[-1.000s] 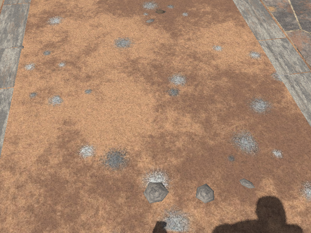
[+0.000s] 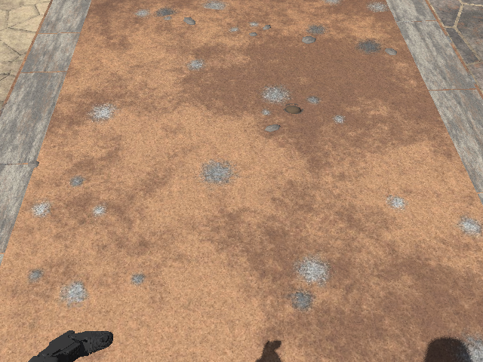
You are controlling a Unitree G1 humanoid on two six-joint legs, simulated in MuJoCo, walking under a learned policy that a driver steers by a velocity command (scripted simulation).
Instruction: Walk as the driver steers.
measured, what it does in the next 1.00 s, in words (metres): walks ahead: left foot, then right foot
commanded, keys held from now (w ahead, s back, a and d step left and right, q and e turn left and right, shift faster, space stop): q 0.12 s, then no key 0.16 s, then e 0.62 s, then w+e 0.10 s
